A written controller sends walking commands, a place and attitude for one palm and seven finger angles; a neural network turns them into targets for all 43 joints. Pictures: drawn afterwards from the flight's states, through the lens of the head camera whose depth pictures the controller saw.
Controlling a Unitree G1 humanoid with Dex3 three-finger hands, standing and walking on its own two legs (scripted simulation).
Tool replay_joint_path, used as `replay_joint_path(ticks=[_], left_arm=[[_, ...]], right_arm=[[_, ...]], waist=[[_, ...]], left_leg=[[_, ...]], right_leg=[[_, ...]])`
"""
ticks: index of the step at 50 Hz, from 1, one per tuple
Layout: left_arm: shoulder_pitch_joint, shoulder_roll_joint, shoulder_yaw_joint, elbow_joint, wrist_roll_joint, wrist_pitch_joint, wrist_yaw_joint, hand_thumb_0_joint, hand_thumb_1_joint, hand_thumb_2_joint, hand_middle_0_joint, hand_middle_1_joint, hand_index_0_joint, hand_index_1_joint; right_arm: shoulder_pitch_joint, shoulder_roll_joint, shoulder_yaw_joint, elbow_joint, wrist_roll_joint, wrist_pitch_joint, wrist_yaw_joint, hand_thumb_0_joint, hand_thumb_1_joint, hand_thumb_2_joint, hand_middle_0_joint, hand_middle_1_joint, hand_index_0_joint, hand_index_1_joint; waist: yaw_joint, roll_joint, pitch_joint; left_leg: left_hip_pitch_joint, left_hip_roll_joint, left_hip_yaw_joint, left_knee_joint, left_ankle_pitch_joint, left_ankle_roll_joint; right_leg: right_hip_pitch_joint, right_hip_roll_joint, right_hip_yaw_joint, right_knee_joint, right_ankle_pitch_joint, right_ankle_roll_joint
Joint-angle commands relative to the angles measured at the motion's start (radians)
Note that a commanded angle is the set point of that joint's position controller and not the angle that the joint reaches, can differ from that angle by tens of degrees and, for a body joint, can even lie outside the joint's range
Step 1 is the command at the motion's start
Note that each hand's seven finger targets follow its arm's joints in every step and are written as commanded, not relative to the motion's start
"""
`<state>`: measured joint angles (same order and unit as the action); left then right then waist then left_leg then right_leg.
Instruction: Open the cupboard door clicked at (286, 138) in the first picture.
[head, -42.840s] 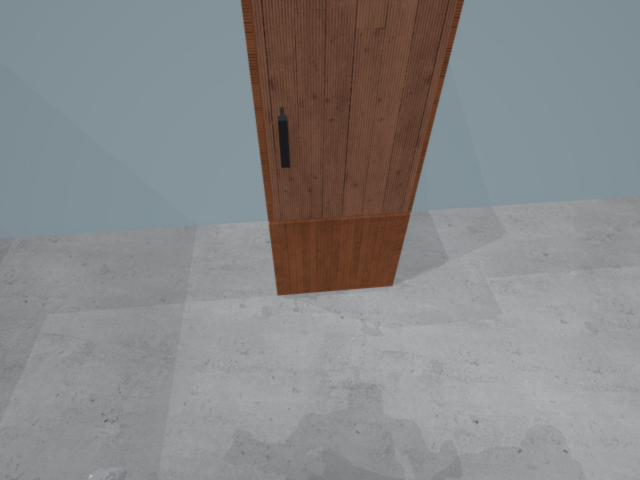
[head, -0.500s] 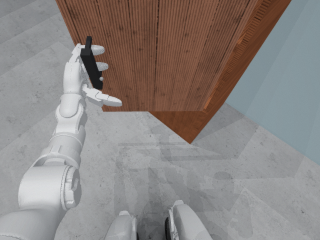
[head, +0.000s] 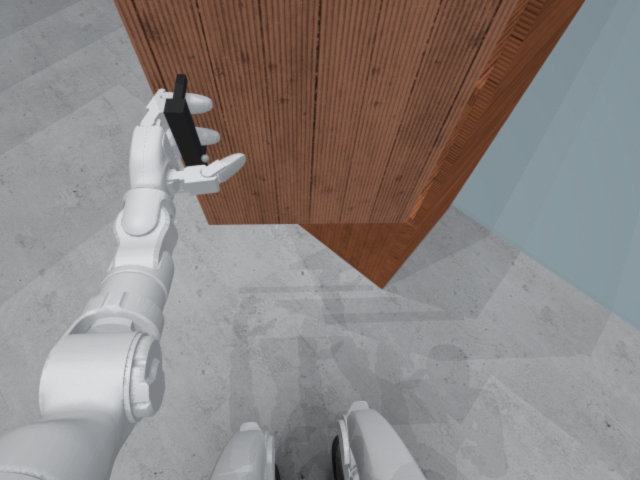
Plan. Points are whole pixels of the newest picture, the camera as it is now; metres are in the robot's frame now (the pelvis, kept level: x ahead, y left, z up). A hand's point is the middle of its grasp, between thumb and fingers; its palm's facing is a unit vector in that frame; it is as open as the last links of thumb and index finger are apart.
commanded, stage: close the thumb around the handle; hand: left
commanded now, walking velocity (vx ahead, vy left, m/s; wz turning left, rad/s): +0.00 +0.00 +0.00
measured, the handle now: (190, 130) +0.55 +0.13 +0.05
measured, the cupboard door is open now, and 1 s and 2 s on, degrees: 43 68 80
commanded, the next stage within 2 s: pull the door open along its arc in 0.30 s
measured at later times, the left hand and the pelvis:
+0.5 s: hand (207, 158) +0.50 +0.10 +0.06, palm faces -0.06 -1.00 -0.01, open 5.4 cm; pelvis +0.00 +0.00 +0.00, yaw -1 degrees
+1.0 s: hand (246, 266) +0.35 +0.06 +0.06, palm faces +0.09 -0.99 +0.05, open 5.9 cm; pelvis +0.02 -0.01 +0.02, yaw -1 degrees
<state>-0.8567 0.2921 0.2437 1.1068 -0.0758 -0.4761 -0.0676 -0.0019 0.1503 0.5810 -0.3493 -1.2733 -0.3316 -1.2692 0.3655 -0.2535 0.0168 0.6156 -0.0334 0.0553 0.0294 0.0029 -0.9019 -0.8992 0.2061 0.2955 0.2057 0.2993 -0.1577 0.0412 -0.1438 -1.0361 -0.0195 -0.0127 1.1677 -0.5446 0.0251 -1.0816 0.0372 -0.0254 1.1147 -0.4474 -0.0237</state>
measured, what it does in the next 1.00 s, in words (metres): stands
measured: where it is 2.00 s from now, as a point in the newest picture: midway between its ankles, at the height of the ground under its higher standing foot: outside the picture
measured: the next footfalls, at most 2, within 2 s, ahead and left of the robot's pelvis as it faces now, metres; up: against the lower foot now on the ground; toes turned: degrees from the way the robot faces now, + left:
none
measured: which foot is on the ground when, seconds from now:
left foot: down 0.00-1.00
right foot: down 0.00-1.00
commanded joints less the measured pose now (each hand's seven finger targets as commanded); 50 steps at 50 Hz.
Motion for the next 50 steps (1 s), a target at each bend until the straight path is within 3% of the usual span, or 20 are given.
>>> replay_joint_path(ticks=[1,2,3,5,14,19,20,21,22,25,27,32,39,40,42,43,44,50], left_arm=[[-0.434,0.162,0.020,-0.174,0.006,-0.073,-0.008,0.000,0.676,0.804,-0.384,-1.326,-0.384,-1.326],[-0.458,0.153,0.004,-0.184,0.010,-0.074,-0.009,0.000,0.732,0.828,-0.388,-1.332,-0.388,-1.332],[-0.478,0.157,0.008,-0.198,0.009,-0.080,-0.009,0.000,0.788,0.852,-0.392,-1.338,-0.392,-1.338],[-0.487,0.157,0.009,-0.181,0.009,-0.075,-0.008,0.000,0.900,0.900,-0.400,-1.350,-0.400,-1.350],[-0.421,0.202,0.055,-0.218,-0.001,-0.077,-0.020,0.000,0.900,0.900,-0.400,-1.350,-0.400,-1.350],[-0.376,0.205,0.067,-0.233,-0.001,-0.074,-0.017,0.000,0.900,0.900,-0.400,-1.350,-0.400,-1.350],[-0.370,0.211,0.069,-0.228,-0.001,-0.072,-0.017,0.000,0.900,0.900,-0.400,-1.350,-0.400,-1.350],[-0.432,0.144,0.008,-0.234,-0.004,-0.070,-0.018,0.000,0.900,0.900,-0.400,-1.350,-0.400,-1.350],[-0.404,0.148,0.024,-0.224,-0.004,-0.069,-0.016,0.000,0.900,0.900,-0.400,-1.350,-0.400,-1.350],[-0.333,0.151,0.032,-0.283,-0.008,-0.080,-0.010,0.000,0.900,0.900,-0.400,-1.350,-0.400,-1.350],[-0.260,0.129,0.018,-0.311,-0.012,-0.073,-0.012,0.000,0.900,0.900,-0.400,-1.350,-0.400,-1.350],[-0.007,0.066,-0.017,-0.431,-0.034,-0.050,-0.018,0.000,0.900,0.900,-0.400,-1.350,-0.400,-1.350],[0.416,-0.002,-0.084,-0.766,-0.055,-0.026,-0.010,0.000,0.900,0.900,-0.400,-1.350,-0.400,-1.350],[0.473,-0.036,-0.033,-0.797,-0.092,-0.021,0.058,0.000,0.900,0.900,-0.400,-1.350,-0.400,-1.350],[0.580,-0.089,-0.076,-0.870,-0.072,-0.015,0.148,0.000,0.900,0.900,-0.400,-1.350,-0.400,-1.350],[0.604,-0.075,-0.061,-0.928,-0.057,-0.023,0.195,0.000,0.900,0.900,-0.400,-1.350,-0.400,-1.350],[0.659,-0.103,-0.074,-0.955,-0.038,-0.026,0.244,0.000,0.900,0.900,-0.400,-1.350,-0.400,-1.350],[0.745,-0.240,-0.224,-1.036,0.113,-0.030,0.487,0.000,0.900,0.900,-0.400,-1.350,-0.400,-1.350]], right_arm=[[0.147,-0.164,-0.056,-0.050,0.004,-0.021,-0.014,0.000,-0.900,-0.900,0.200,0.300,0.200,0.300],[0.144,-0.164,-0.055,-0.051,0.005,-0.020,-0.016,0.000,-0.900,-0.900,0.200,0.300,0.200,0.300],[0.145,-0.163,-0.054,-0.056,0.003,-0.024,-0.017,0.000,-0.900,-0.900,0.200,0.300,0.200,0.300],[0.150,-0.164,-0.055,-0.046,0.002,-0.024,-0.017,0.000,-0.900,-0.900,0.200,0.300,0.200,0.300],[0.149,-0.161,-0.054,-0.065,0.004,-0.020,-0.015,0.000,-0.900,-0.900,0.200,0.300,0.200,0.300],[0.148,-0.159,-0.056,-0.070,0.004,-0.016,-0.013,0.000,-0.900,-0.900,0.200,0.300,0.200,0.300],[0.145,-0.159,-0.055,-0.069,0.006,-0.014,-0.014,0.000,-0.900,-0.900,0.200,0.300,0.200,0.300],[0.139,-0.154,-0.054,-0.066,0.006,-0.016,-0.013,0.000,-0.900,-0.900,0.200,0.300,0.200,0.300],[0.147,-0.155,-0.059,-0.062,0.005,-0.018,-0.012,0.000,-0.900,-0.900,0.200,0.300,0.200,0.300],[0.144,-0.157,-0.062,-0.075,0.005,-0.019,-0.008,0.000,-0.900,-0.900,0.200,0.300,0.200,0.300],[0.132,-0.154,-0.064,-0.085,0.008,-0.017,-0.003,0.000,-0.900,-0.900,0.200,0.300,0.200,0.300],[0.097,-0.144,-0.071,-0.128,0.025,-0.015,0.006,0.000,-0.900,-0.900,0.200,0.300,0.200,0.300],[0.024,-0.116,-0.072,-0.207,0.040,-0.024,0.012,0.000,-0.900,-0.900,0.200,0.300,0.200,0.300],[-0.002,-0.100,-0.070,-0.214,0.036,-0.028,0.011,0.000,-0.900,-0.900,0.200,0.300,0.200,0.300],[-0.034,-0.090,-0.066,-0.228,0.028,-0.038,0.015,0.000,-0.900,-0.900,0.200,0.300,0.200,0.300],[-0.050,-0.085,-0.065,-0.239,0.023,-0.042,0.014,0.000,-0.900,-0.900,0.200,0.300,0.200,0.300],[-0.062,-0.072,-0.065,-0.238,0.014,-0.044,0.017,0.000,-0.900,-0.900,0.200,0.300,0.200,0.300],[-0.134,-0.037,-0.060,-0.231,-0.021,-0.055,0.014,0.000,-0.900,-0.900,0.200,0.300,0.200,0.300]], waist=[[-0.032,-0.015,-0.447],[-0.039,-0.008,-0.437],[-0.033,0.041,-0.452],[-0.040,0.023,-0.466],[-0.008,0.036,-0.533],[-0.001,0.026,-0.517],[-0.001,0.018,-0.496],[-0.035,0.017,-0.470],[-0.021,0.007,-0.465],[0.011,0.043,-0.538],[0.026,0.047,-0.525],[0.063,-0.036,-0.492],[0.139,-0.037,-0.449],[0.169,-0.069,-0.400],[0.173,-0.088,-0.369],[0.189,-0.061,-0.373],[0.197,-0.068,-0.374],[0.181,-0.091,-0.322]], left_leg=[[0.208,0.006,-0.026,-0.131,0.321,-0.002],[0.204,0.006,-0.027,-0.134,0.306,0.000],[0.230,0.003,-0.030,-0.133,0.322,-0.002],[0.236,0.007,-0.033,-0.127,0.331,-0.003],[0.241,0.006,-0.022,-0.120,0.398,-0.005],[0.236,0.008,-0.014,-0.122,0.409,-0.005],[0.221,0.008,-0.014,-0.125,0.395,-0.005],[0.218,0.008,-0.015,-0.124,0.370,-0.002],[0.221,0.009,-0.017,-0.129,0.362,-0.004],[0.288,0.011,-0.019,-0.134,0.438,-0.013],[0.299,0.012,-0.014,-0.145,0.453,-0.017],[0.268,0.010,0.008,-0.175,0.444,-0.008],[0.305,0.011,0.024,-0.221,0.513,-0.009],[0.282,0.012,0.030,-0.236,0.478,-0.017],[0.270,0.007,0.034,-0.240,0.435,-0.020],[0.270,0.004,0.028,-0.238,0.445,-0.022],[0.275,0.004,0.033,-0.235,0.447,-0.023],[0.261,-0.006,0.019,-0.204,0.376,-0.026]], right_leg=[[0.322,-0.002,0.015,-0.127,0.300,-0.002],[0.314,-0.003,0.016,-0.129,0.288,-0.002],[0.300,-0.002,0.014,-0.121,0.290,-0.007],[0.296,-0.003,0.012,-0.119,0.295,-0.004],[0.361,-0.001,0.019,-0.106,0.371,-0.004],[0.374,-0.001,0.021,-0.110,0.390,-0.003],[0.372,-0.001,0.021,-0.113,0.380,-0.003],[0.347,-0.001,0.021,-0.120,0.362,0.001],[0.348,0.000,0.018,-0.122,0.348,-0.001],[0.364,-0.001,0.012,-0.109,0.391,-0.007],[0.377,0.000,0.009,-0.116,0.400,-0.008],[0.465,0.001,0.015,-0.140,0.441,-0.006],[0.560,-0.012,0.014,-0.152,0.513,-0.010],[0.559,-0.010,0.003,-0.165,0.481,-0.008],[0.569,-0.015,0.003,-0.170,0.458,-0.007],[0.578,-0.017,0.005,-0.161,0.463,-0.013],[0.584,-0.020,0.007,-0.158,0.479,-0.012],[0.536,-0.033,0.026,-0.152,0.426,-0.011]])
